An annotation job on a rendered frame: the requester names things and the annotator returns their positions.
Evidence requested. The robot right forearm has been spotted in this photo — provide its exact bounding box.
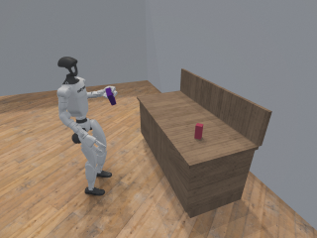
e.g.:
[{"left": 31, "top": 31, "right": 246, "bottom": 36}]
[{"left": 59, "top": 113, "right": 88, "bottom": 139}]

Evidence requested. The sponge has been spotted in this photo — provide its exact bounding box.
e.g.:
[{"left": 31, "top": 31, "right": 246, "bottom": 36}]
[{"left": 105, "top": 87, "right": 117, "bottom": 106}]

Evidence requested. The right robot upper arm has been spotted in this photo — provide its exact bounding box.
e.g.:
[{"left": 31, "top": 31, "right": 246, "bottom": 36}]
[{"left": 56, "top": 85, "right": 71, "bottom": 119}]

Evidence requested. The robot left forearm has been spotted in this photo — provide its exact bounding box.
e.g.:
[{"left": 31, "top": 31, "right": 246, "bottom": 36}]
[{"left": 86, "top": 89, "right": 104, "bottom": 99}]

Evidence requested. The robot foot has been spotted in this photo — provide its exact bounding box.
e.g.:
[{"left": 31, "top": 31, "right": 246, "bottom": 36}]
[
  {"left": 84, "top": 186, "right": 105, "bottom": 196},
  {"left": 96, "top": 170, "right": 112, "bottom": 178}
]

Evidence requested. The table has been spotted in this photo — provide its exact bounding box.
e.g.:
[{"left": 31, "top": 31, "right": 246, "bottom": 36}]
[{"left": 137, "top": 68, "right": 272, "bottom": 218}]

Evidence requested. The robot left hand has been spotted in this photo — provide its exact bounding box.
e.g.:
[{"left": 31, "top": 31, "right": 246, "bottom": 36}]
[{"left": 103, "top": 85, "right": 118, "bottom": 99}]

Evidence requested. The robot right hand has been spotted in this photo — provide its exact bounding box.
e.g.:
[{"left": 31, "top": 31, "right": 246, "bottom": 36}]
[{"left": 83, "top": 135, "right": 106, "bottom": 153}]

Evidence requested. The right robot foot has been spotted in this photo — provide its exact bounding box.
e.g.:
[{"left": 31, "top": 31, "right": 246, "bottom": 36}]
[{"left": 84, "top": 186, "right": 105, "bottom": 196}]

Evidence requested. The left robot foot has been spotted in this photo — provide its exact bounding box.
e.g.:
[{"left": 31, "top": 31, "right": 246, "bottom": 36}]
[{"left": 96, "top": 170, "right": 112, "bottom": 178}]

